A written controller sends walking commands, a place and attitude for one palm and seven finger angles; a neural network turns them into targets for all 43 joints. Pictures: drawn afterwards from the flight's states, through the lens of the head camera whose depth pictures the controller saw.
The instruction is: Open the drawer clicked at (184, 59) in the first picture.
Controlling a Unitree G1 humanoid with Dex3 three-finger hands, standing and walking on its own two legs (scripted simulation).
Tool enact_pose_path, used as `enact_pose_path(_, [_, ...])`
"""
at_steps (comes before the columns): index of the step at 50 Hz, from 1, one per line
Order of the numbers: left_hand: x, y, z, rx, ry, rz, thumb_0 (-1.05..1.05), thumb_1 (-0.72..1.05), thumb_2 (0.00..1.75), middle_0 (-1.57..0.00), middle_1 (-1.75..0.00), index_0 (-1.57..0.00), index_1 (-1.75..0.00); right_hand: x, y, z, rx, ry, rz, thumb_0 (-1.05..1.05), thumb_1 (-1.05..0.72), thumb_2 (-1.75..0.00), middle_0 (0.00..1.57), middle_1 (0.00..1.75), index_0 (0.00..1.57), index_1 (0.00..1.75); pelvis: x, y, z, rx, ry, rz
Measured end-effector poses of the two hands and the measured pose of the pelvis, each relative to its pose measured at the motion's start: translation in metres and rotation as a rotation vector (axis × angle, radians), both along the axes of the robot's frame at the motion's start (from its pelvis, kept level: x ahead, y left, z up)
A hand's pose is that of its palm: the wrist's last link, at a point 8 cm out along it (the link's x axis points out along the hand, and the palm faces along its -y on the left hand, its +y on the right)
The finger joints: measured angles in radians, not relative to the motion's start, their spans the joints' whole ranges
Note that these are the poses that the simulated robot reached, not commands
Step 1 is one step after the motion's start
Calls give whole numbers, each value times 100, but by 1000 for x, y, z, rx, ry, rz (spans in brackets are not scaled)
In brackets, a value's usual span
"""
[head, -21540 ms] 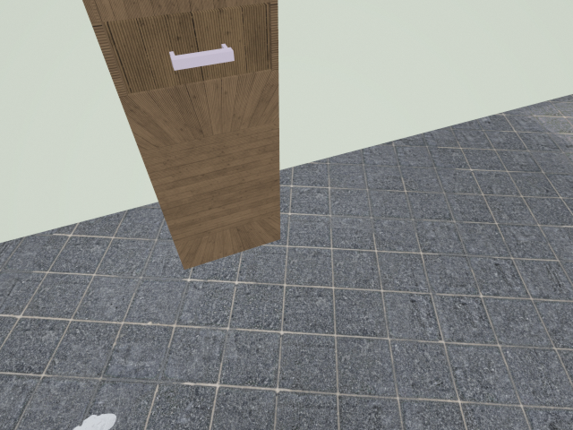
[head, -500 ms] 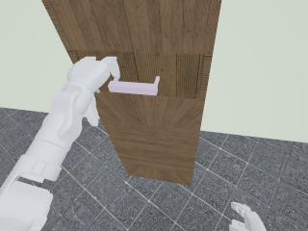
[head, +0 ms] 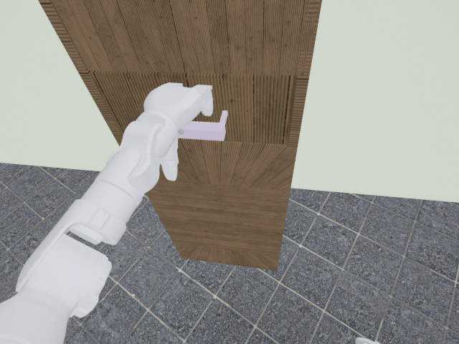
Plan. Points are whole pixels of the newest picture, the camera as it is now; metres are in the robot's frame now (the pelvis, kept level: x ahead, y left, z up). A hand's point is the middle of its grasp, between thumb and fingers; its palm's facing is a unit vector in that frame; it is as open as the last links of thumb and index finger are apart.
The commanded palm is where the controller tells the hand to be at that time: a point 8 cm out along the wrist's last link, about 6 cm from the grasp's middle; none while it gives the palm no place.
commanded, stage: move the hooked fingers above the handle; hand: left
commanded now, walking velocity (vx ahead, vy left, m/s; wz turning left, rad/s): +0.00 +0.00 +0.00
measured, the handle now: (189, 121) +0.50 +0.10 +0.11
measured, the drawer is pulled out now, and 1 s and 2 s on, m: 0.00 0.00 0.00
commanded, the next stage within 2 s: none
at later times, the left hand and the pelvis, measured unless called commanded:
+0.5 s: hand (176, 104) +0.46 +0.10 +0.19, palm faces +0.12 -0.02 -0.99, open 13.7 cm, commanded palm +0.43 +0.14 +0.23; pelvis -0.02 -0.02 +0.00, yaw -5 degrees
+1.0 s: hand (189, 98) +0.47 +0.08 +0.19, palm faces +0.15 -0.09 -0.98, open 13.8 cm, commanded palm +0.45 +0.15 +0.23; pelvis -0.02 +0.00 +0.00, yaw -3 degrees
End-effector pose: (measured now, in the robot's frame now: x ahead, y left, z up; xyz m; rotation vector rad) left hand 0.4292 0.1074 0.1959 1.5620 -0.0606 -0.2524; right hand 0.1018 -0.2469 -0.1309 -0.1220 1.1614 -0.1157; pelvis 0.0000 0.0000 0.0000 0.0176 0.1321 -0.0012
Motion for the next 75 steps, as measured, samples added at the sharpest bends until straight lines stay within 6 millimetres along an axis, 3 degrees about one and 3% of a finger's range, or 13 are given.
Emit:
enact_pose_path(5, [-10,-61,3,-125,-75,-279,0,-49,30,-32,-120,-32,-120,-1,-6,4,-34,-55,-46,1,-91,-90,20,30,20,30,0,1,-1,1,-5,-30])
enact_pose_path(14, [3,-63,20,-109,-246,-229,0,-49,30,-51,-128,-32,-120,-20,-2,5,-15,-27,-100,1,-91,-90,20,30,19,30,-11,-7,2,2,-6,-83])
enact_pose_path(22, [4,-32,30,-40,-255,-28,1,-49,30,-45,-125,-33,-121,-31,-7,1,-6,-34,-136,1,-91,-90,20,30,20,30,-23,-14,4,6,-29,-100])
enact_pose_path(29, [-1,52,45,21,-151,299,1,-49,30,-36,-122,-33,-121,-31,-26,9,-42,-71,-123,1,-91,-90,20,30,20,30,-25,-22,5,7,-45,-69])
enact_pose_path(32, [-11,69,35,56,-51,298,0,-49,30,-34,-121,-33,-121,-29,-37,16,-84,-82,-88,1,-91,-90,20,30,20,30,-26,-23,5,4,-51,-37])
enact_pose_path(37, [-31,27,2,25,69,-5,0,-49,30,-32,-121,-32,-120,-19,-47,24,-161,-96,-17,1,-91,-90,20,30,20,30,-27,-18,3,-3,-57,13])
enact_pose_path(42, [-32,-10,18,-73,-104,-223,0,-49,30,-32,-122,-33,-123,-9,-35,24,-155,-135,-19,1,-91,-90,20,30,19,30,-26,-8,1,-7,-36,5])
enact_pose_path(48, [8,-10,42,-137,-252,-119,1,-49,30,-39,-127,-32,-121,-19,-4,12,-56,-92,-59,0,-91,-90,20,30,20,30,-20,0,-1,-5,14,-38])
enact_pose_path(52, [10,-17,48,-86,-288,-76,0,-49,30,-53,-136,-35,-124,-36,15,0,-9,-9,-58,0,-91,-90,20,30,20,30,-20,5,-1,-8,26,-48])
enact_pose_path(59, [11,-27,56,-70,-233,32,0,-49,30,-51,-129,-37,-134,-58,22,0,1,4,-127,1,-91,-90,21,30,20,30,-29,8,0,-4,-2,-74])
enact_pose_path(63, [11,-23,55,-39,-194,60,0,-49,30,-45,-125,-36,-132,-69,10,9,-43,-36,-177,1,-91,-90,21,30,20,30,-36,7,1,-3,-17,-88])
enact_pose_path(71, [1,48,3,13,-15,151,1,-49,30,-35,-122,-33,-124,-93,-24,20,-144,-39,-199,1,-91,-90,20,30,20,30,-43,2,0,-4,-24,-81])
enact_pose_path(75, [-17,53,-4,32,-55,29,0,-49,30,-33,-121,-28,-120,-97,-32,18,-173,13,-145,1,-91,-90,20,30,20,30,-39,2,-1,-11,-22,-39])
